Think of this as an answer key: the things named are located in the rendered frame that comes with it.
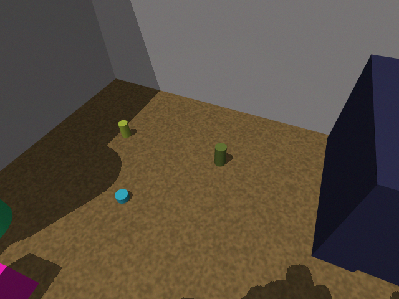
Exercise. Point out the sofa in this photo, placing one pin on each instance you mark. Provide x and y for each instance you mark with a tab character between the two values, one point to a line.
357	224

